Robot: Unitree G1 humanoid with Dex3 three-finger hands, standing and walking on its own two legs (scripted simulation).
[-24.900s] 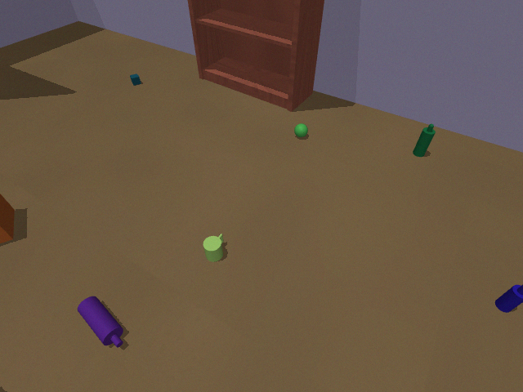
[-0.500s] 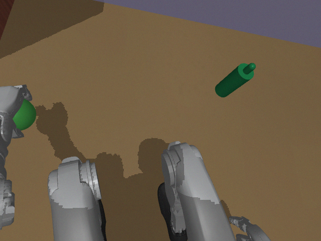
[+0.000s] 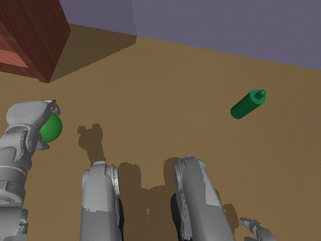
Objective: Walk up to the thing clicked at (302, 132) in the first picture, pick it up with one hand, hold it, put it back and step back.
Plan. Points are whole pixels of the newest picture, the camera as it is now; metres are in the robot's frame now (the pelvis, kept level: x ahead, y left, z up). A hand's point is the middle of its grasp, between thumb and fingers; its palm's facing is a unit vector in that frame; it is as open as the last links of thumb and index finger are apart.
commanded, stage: lift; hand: left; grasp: from above
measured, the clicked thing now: (44, 127) +0.43 +0.30 -0.13
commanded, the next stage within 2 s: hold in 1.14 s
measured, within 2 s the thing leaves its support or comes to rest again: neither
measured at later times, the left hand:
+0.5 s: hand out of the picture +0.34 +0.28 +0.10, palm faces -0.43 -0.12 -0.89, open 11.0 cm
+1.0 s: hand out of the picture +0.37 +0.26 +0.21, palm faces -0.44 -0.12 -0.89, open 11.0 cm
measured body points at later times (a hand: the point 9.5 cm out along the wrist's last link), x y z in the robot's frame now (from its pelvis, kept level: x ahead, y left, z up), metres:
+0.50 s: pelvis +0.02 +0.00 +0.18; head +0.12 +0.03 +0.62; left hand +0.36 +0.28 +0.15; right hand +0.16 -0.25 +0.06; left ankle +0.10 +0.13 -0.38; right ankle +0.09 -0.13 -0.38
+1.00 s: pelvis +0.06 +0.01 +0.30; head +0.12 +0.01 +0.74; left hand +0.39 +0.26 +0.27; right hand +0.17 -0.25 +0.17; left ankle +0.10 +0.13 -0.38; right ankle +0.09 -0.13 -0.38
